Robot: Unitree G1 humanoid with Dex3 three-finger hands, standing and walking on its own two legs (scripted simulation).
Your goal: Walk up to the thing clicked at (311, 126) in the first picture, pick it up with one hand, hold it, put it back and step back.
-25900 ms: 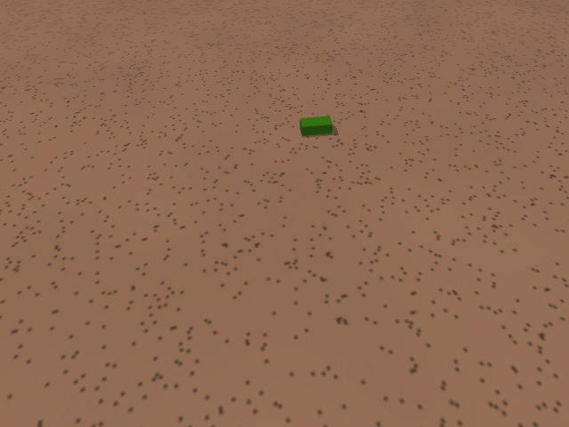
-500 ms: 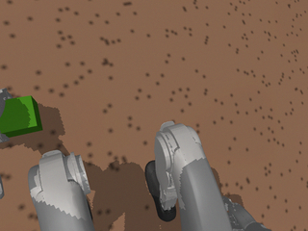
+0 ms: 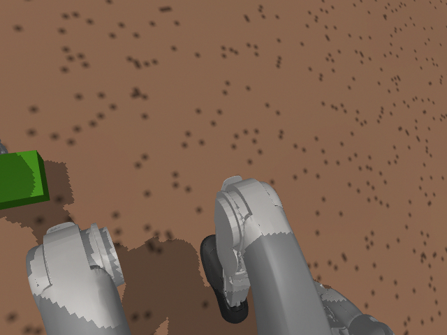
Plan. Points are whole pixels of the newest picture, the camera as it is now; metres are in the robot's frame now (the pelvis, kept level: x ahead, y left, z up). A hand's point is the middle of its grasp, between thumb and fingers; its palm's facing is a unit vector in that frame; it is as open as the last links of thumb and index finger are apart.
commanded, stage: rest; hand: left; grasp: from above
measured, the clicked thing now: out of the picture +0.41 +0.30 -0.25
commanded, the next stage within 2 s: open in 0.30 s
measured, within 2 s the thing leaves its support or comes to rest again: rests again in 1.84 s
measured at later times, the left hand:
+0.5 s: hand out of the picture +0.41 +0.31 -0.22, palm faces -0.45 -0.14 -0.88, open 11.2 cm
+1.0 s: hand out of the picture +0.40 +0.31 -0.23, palm faces -0.44 -0.12 -0.89, open 12.9 cm
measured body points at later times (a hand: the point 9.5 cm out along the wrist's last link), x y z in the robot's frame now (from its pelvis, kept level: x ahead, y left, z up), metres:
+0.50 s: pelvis -0.01 +0.00 +0.00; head +0.23 +0.12 +0.36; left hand +0.43 +0.31 -0.17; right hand +0.05 -0.26 -0.07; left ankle +0.05 +0.13 -0.25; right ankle +0.11 -0.13 -0.25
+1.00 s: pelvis -0.01 +0.00 +0.00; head +0.24 +0.13 +0.36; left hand +0.42 +0.31 -0.18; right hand +0.08 -0.26 -0.06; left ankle +0.05 +0.13 -0.25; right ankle +0.11 -0.13 -0.25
